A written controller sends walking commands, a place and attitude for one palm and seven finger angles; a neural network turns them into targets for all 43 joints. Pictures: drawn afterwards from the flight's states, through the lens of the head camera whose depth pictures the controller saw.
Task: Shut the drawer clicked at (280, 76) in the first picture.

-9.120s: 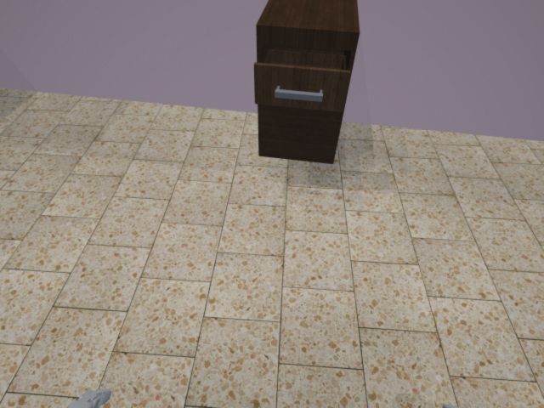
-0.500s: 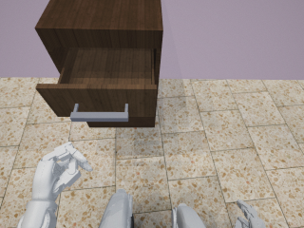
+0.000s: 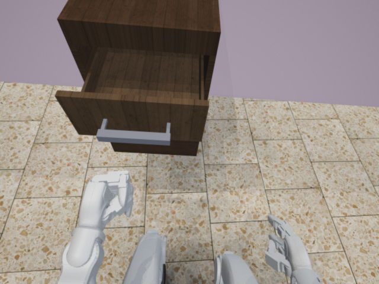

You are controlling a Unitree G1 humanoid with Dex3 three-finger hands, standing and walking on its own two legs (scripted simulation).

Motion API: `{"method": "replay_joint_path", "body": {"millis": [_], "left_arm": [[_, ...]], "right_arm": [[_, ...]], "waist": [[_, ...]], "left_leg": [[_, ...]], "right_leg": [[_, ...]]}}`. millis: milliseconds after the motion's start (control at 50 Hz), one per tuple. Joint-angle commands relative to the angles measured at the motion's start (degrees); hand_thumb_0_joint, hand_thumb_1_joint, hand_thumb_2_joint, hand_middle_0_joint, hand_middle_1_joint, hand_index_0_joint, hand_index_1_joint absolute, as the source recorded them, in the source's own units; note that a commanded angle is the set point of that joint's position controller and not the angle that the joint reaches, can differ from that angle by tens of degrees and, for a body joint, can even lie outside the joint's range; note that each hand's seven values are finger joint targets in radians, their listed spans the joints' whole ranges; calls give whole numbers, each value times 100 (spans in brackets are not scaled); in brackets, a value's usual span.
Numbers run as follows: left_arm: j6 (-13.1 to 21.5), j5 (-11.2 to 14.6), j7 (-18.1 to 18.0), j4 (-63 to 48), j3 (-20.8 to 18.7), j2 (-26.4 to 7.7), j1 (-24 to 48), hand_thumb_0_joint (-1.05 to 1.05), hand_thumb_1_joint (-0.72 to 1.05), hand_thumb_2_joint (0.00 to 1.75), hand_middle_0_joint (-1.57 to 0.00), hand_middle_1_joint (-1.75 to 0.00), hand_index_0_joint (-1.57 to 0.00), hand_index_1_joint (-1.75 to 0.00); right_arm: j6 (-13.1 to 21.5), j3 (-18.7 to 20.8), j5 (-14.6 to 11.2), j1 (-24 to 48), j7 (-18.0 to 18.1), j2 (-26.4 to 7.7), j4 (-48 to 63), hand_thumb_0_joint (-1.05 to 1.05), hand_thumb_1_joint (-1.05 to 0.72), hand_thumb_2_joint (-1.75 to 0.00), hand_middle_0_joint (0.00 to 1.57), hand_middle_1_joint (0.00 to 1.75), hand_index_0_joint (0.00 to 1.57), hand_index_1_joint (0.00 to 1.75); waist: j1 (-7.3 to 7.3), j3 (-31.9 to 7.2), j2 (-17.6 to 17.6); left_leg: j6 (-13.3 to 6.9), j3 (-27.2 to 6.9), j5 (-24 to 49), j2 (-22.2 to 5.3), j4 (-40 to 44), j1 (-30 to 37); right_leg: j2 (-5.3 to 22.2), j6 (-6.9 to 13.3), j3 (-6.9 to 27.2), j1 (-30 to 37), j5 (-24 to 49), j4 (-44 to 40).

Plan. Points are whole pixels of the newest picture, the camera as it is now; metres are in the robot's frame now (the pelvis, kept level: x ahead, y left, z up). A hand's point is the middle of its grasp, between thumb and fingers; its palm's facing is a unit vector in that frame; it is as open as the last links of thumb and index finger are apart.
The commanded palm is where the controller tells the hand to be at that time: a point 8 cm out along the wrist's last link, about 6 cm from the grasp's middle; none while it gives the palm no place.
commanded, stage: raise the hand and make a fist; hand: left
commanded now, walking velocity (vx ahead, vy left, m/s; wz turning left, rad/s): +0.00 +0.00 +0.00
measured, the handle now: (135, 130) +0.50 +0.19 -0.08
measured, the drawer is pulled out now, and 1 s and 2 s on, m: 0.20 0.20 0.20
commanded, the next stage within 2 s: bring the fist close to the handle in 0.42 s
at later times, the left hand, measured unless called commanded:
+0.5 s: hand (132, 192) +0.29 +0.14 +0.02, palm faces +0.01 -1.00 -0.06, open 3.3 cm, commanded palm +0.27 +0.19 +0.03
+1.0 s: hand (137, 179) +0.33 +0.14 -0.03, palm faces -0.01 -1.00 -0.03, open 3.3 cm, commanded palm +0.32 +0.19 -0.02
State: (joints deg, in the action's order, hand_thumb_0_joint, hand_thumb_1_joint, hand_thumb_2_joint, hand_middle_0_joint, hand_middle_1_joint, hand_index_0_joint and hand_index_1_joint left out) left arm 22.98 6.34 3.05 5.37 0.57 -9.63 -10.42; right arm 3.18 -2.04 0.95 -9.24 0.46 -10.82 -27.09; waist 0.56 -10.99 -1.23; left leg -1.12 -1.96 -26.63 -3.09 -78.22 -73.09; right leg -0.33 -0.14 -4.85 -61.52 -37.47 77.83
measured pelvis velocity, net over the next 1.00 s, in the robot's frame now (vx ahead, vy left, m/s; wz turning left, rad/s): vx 0.01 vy -0.02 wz -0.03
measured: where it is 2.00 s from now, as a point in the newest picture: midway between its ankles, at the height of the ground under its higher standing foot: outside the picture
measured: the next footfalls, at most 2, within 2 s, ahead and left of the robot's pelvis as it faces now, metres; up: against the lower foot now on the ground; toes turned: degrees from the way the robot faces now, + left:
none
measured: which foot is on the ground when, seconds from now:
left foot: down 0.00-1.00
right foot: down 0.00-1.00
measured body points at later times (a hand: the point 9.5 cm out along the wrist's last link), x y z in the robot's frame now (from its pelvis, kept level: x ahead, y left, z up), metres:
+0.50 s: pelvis +0.01 -0.03 -0.01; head +0.11 -0.02 +0.43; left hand +0.28 +0.19 +0.02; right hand +0.18 -0.28 -0.11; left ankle +0.09 +0.11 -0.60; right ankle +0.00 -0.13 -0.60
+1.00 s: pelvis +0.01 -0.02 -0.04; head +0.14 +0.00 +0.39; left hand +0.33 +0.20 -0.02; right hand +0.18 -0.27 -0.14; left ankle +0.09 +0.11 -0.60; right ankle +0.00 -0.13 -0.60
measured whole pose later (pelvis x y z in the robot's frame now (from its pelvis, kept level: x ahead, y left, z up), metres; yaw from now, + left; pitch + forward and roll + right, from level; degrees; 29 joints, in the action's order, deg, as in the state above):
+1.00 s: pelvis +0.01 -0.02 -0.04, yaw -2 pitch +27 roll -4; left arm 28.0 9.8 7.8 16.9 -7.7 -12.0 1.3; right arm 1.3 0.5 0.8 -9.0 0.6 -13.2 -31.9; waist 1.6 -12.1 -1.4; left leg 0.3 -2.0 -30.2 -4.6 -86.3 -83.8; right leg -1.7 1.4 -4.3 -73.0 -41.7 87.3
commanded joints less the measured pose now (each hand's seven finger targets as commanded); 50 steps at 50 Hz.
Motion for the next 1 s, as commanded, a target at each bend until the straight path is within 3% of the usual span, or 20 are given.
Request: {"method": "replay_joint_path", "body": {"millis": [0,120,160,280,360,440,480,500,560,580,600,660,720,760,880,980], "left_arm": [[675,31,-167,-1238,-162,-221,1032,0,90,90,-140,-160,-140,-160],[316,172,86,-947,-418,-445,206,0,90,90,-140,-160,-140,-160],[297,232,113,-1070,-534,-561,115,0,90,90,-140,-160,-140,-160],[807,354,16,-1188,-778,-685,492,0,90,90,-140,-160,-140,-160],[1018,386,225,-658,-870,-797,606,0,90,90,-140,-160,-140,-160],[894,497,546,-736,-803,-792,592,0,90,90,-140,-160,-140,-160],[782,596,644,-861,-1015,-959,443,0,90,90,-140,-160,-140,-160],[725,636,664,-957,-950,-885,426,0,90,90,-140,-160,-140,-160],[675,651,600,-652,-1100,-890,633,0,90,90,-140,-160,-140,-160],[691,619,578,-544,-1024,-779,667,0,90,90,-140,-160,-140,-160],[715,598,547,-356,-994,-718,829,0,90,90,-140,-160,-140,-160],[851,517,533,-59,-1020,-745,1040,0,90,90,-140,-160,-140,-160],[953,454,575,-58,-872,-664,1392,0,90,90,-140,-160,-140,-160],[971,439,598,-63,-1013,-850,1514,0,90,90,-140,-160,-140,-160],[919,459,496,-109,-1191,-916,1725,0,90,90,-140,-160,-140,-160],[836,388,386,-3,-970,-724,1991,0,90,90,-140,-160,-140,-160]], "right_arm": [[229,434,63,-9,53,-936,586,0,-90,-90,20,30,20,30],[45,493,-58,-58,9,-1019,730,0,-90,-90,20,30,20,30],[22,510,-79,-87,47,-1003,742,0,-90,-90,20,30,20,30],[105,509,-49,-113,128,-923,514,0,-90,-90,20,30,20,30],[166,519,-53,-160,155,-958,364,0,-90,-90,20,30,20,30],[192,534,-99,-136,182,-998,425,0,-90,-90,20,30,20,30],[190,553,-119,-149,207,-1013,437,0,-90,-90,20,30,20,30],[187,544,-126,-140,203,-996,468,0,-90,-90,20,30,20,30],[184,554,-103,-206,212,-994,324,0,-90,-90,20,30,20,30],[186,551,-86,-157,195,-992,320,0,-90,-90,20,30,20,30],[184,549,-78,-166,186,-996,264,0,-90,-90,20,30,20,30],[203,559,-27,-194,164,-1030,215,0,-90,-90,20,30,20,30],[194,574,-15,-160,132,-1055,232,0,-90,-90,20,30,20,30],[178,585,-13,-184,135,-1096,220,0,-90,-90,20,30,20,30],[84,585,5,-154,92,-1124,201,0,-90,-90,20,30,20,30],[4,592,12,-178,41,-1151,166,0,-90,-90,20,30,20,30]], "waist": [[179,-1677,-597],[-16,-1882,-161],[-10,-1899,-47],[150,-1549,118],[222,-1337,156],[130,-1756,-155],[37,-1982,-154],[53,-2030,-124],[137,-1836,89],[152,-1753,24],[228,-1622,173],[215,-1640,134],[210,-1931,-56],[177,-2091,-147],[90,-2563,-297],[196,-2588,-303]], "left_leg": [[65,-503,103,87,1124,2772],[-1,-184,495,140,1123,2481],[-33,-127,669,131,1061,2417],[-79,-10,607,140,763,1931],[-84,51,412,142,530,1535],[-95,107,620,151,571,1785],[-103,114,917,144,591,1934],[-110,106,970,148,628,1986],[-118,64,1044,128,484,1846],[-111,68,1002,135,434,1791],[-109,56,903,132,379,1674],[-108,34,897,132,209,1524],[-96,28,901,136,165,1668],[-91,-3,963,111,116,1749],[-62,-54,1171,97,20,1899],[-41,-156,1068,72,-33,1921]], "right_leg": [[-156,229,-19,-666,813,-1005],[-182,221,122,123,1072,-1274],[-201,203,175,257,1231,-1294],[-176,144,366,233,1181,-1346],[-159,132,590,146,921,-1393],[-118,128,660,377,1229,-1412],[-111,114,664,598,1693,-1367],[-112,94,638,644,1808,-1364],[-163,88,519,392,1927,-1190],[-151,87,491,222,1882,-1140],[-155,80,474,96,1766,-1117],[-181,117,428,-145,1694,-920],[-172,141,394,-333,1644,-805],[-203,172,351,-453,1619,-697],[-213,186,278,-630,1733,-468],[-215,183,185,-1002,1533,-337]]}}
